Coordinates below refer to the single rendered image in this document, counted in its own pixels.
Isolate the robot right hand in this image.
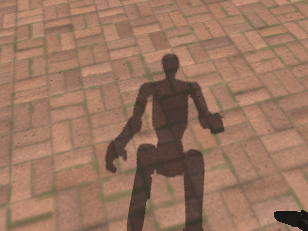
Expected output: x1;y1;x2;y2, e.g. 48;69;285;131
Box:
274;210;308;231

